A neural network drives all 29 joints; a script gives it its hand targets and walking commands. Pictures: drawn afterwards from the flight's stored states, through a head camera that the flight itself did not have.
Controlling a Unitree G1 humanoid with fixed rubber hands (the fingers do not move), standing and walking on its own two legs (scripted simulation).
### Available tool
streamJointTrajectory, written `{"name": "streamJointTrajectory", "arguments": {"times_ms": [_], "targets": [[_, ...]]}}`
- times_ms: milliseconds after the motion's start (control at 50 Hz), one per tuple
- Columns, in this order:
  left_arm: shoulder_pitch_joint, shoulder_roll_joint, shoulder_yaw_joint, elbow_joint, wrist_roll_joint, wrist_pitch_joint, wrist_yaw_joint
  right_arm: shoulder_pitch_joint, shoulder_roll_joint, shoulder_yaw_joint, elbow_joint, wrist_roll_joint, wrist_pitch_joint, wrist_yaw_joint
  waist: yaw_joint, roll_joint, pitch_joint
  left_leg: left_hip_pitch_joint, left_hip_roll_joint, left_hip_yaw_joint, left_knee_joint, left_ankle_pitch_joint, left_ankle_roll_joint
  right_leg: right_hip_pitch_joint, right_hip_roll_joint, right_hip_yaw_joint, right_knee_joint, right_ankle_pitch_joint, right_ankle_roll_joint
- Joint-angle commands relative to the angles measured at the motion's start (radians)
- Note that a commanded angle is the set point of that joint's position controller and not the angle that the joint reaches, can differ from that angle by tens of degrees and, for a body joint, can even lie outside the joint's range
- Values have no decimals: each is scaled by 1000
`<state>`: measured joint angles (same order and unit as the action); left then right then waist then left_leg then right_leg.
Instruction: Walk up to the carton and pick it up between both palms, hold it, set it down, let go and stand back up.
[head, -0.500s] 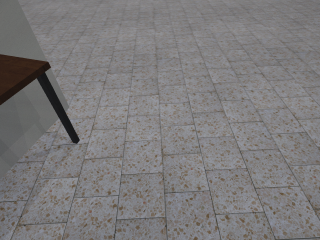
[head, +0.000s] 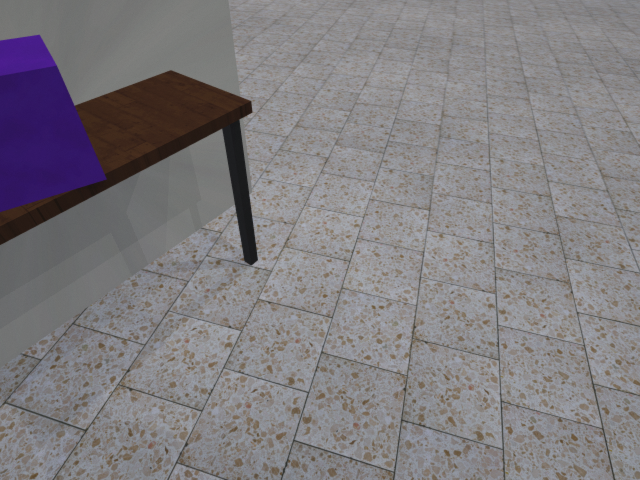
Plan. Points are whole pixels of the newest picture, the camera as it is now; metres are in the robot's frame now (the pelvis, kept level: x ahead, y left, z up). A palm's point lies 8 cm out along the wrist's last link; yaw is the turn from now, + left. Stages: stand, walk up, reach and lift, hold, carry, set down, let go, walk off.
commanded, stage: walk up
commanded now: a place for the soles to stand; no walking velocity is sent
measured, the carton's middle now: (19, 122) +0.77 +0.67 +0.07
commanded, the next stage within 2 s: none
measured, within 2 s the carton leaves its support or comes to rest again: neither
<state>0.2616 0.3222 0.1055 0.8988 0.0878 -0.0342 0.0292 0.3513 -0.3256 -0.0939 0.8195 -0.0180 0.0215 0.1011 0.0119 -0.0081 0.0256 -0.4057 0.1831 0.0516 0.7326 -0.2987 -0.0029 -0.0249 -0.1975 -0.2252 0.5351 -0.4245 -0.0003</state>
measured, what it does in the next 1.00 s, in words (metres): walks ahead, turning left: left foot, then right foot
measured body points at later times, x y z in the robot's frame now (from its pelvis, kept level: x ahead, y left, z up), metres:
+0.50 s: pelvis +0.20 +0.04 -0.01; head +0.20 +0.02 +0.44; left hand +0.20 +0.35 -0.09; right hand +0.35 -0.21 -0.13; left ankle +0.08 +0.16 -0.68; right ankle +0.28 -0.04 -0.72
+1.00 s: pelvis +0.35 +0.18 -0.01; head +0.36 +0.23 +0.44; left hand +0.25 +0.43 -0.14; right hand +0.60 +0.02 -0.10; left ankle +0.37 +0.28 -0.72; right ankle +0.31 -0.02 -0.64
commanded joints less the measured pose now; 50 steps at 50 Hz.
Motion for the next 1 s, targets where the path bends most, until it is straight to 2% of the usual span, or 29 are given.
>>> {"name": "streamJointTrajectory", "arguments": {"times_ms": [0,20,40,60,100,160,260,320,360,380,400,420,440,460,500,520,540,580,660,740,800,820,840,860,880,900,920,940,980], "targets": [[-123,-11,-43,-204,-32,12,-52,291,-243,-64,54,-20,-53,-70,-147,428,77,389,16,-487,-372,-263,202,-699,187,53,729,-298,-45],[-94,37,-33,-251,-59,17,-57,231,-268,-59,28,-6,-44,-75,-109,355,70,343,139,-776,-566,-419,291,-744,166,183,741,-273,-31],[-96,68,-35,-244,-59,15,-54,187,-292,-60,10,8,-37,-83,-88,318,106,310,205,-850,-635,-512,334,-758,129,222,759,-244,-33],[-90,78,-37,-229,-62,0,-53,137,-286,-51,-13,4,-33,-92,-78,310,126,314,185,-787,-611,-415,330,-769,110,248,765,-195,-33],[-69,88,-39,-213,-74,-33,-57,81,-219,-29,-43,-25,-35,-112,-47,275,112,259,105,-539,-455,-24,286,-669,86,251,667,-115,-25],[-27,83,-31,-227,-82,-49,-59,16,-151,-7,-52,-19,-37,-100,-13,186,101,37,38,-347,-415,120,245,-443,97,244,482,-46,-17],[-31,47,-20,-281,-69,-19,-64,-14,-162,-21,-85,-7,-57,-69,-3,86,57,-101,-41,-300,-439,-190,206,-253,158,218,239,300,-6],[46,36,-13,-287,-55,-20,-45,2,-156,-23,-99,-15,-57,-64,12,28,13,-71,-68,-334,-317,-193,164,-105,183,195,102,321,3],[175,61,-2,-278,-43,-27,-22,23,-112,-5,-112,-24,-53,-65,76,-42,-35,-98,-125,-310,-88,-147,111,49,185,202,29,227,0],[249,110,8,-271,-27,-33,-10,80,-38,18,-117,-23,-51,-64,101,-196,-77,-156,-223,-210,194,-137,69,125,64,362,-68,45,-16],[285,177,2,-295,11,-36,2,140,15,40,-146,-41,-42,-69,65,-298,-36,-279,-297,-205,445,-301,14,110,-203,833,-238,-187,-39],[189,217,18,-308,8,-24,11,239,-28,26,-141,-47,-18,-90,-35,-245,36,-309,-231,-171,540,-268,-18,21,-329,1030,-324,-173,-126],[124,219,26,-314,-13,-21,15,184,-90,18,-138,-65,1,-94,-34,-224,75,-312,-167,-159,576,-258,-23,-54,-370,1120,-380,-254,-198],[114,186,12,-315,-34,-29,10,110,-123,8,-155,-77,4,-92,-29,-183,156,-319,-143,-181,600,-212,-23,-113,-332,1032,-407,-178,-200],[145,109,-11,-307,-40,-35,8,40,-133,-2,-124,-58,5,-80,-1,-64,234,-261,-100,-192,529,-58,-17,-165,-166,551,-295,231,-73],[142,82,-20,-304,-31,-35,7,53,-89,9,-129,-30,1,-68,-11,-56,218,-207,-116,-196,469,4,-11,-161,-82,378,-252,415,-10],[130,61,-29,-292,-26,-35,3,62,-52,22,-142,-11,-2,-56,-29,-71,178,-183,-138,-181,465,50,-6,-135,-32,278,-222,509,6],[170,63,-30,-271,-28,-42,-11,29,0,42,-158,-7,0,-39,-27,-114,105,-157,-160,-127,472,125,-3,-100,-1,186,-203,550,-38],[211,104,-20,-287,-33,-46,-17,-118,-4,54,-212,-12,0,-26,17,-202,79,-193,-112,-50,217,167,-29,-34,-43,115,-206,601,-161],[237,136,-14,-307,-32,-35,-17,-218,-20,47,-237,-33,-16,-20,61,-184,66,-133,-90,-2,-54,104,-9,23,-93,90,-176,563,-181],[215,179,2,-313,-32,-14,-5,-126,-33,22,-215,-45,-24,-27,15,-155,36,7,-119,18,-118,17,38,-18,-163,79,-92,485,-195],[203,170,-1,-316,-34,-11,-5,-24,-56,4,-192,-48,-34,-35,-36,-95,-1,141,-144,5,-150,34,63,-74,-153,47,34,470,-186],[225,125,-18,-319,-38,-10,-9,110,-109,-18,-147,-51,-45,-49,-91,46,-83,317,-195,-14,-183,53,91,-129,-81,-6,271,463,-148],[286,71,-41,-331,-38,-10,-18,200,-174,-39,-123,-48,-52,-67,-123,177,-166,490,-138,-154,-177,18,146,-260,-5,-18,481,357,-103],[307,33,-54,-382,-49,-4,-33,198,-241,-50,-129,-39,-56,-83,-112,339,-186,626,59,-550,-245,12,262,-507,138,7,664,-48,-47],[258,75,-33,-413,-65,6,-35,220,-261,-64,-127,-2,-49,-94,-154,339,-196,659,139,-822,-385,-1,372,-635,223,128,757,-193,-32],[184,105,-24,-406,-60,13,-33,182,-217,-51,-128,13,-43,-101,-158,283,-134,605,156,-807,-428,-13,373,-668,168,188,817,-171,-40],[144,115,-22,-414,-54,10,-31,152,-163,-25,-140,17,-46,-102,-138,225,-67,535,133,-708,-418,155,333,-668,139,212,868,-108,-36],[158,55,-41,-408,-59,-8,-49,104,-111,-4,-155,1,-40,-120,-79,138,20,363,62,-429,-333,577,193,-588,87,232,801,5,-27]]}}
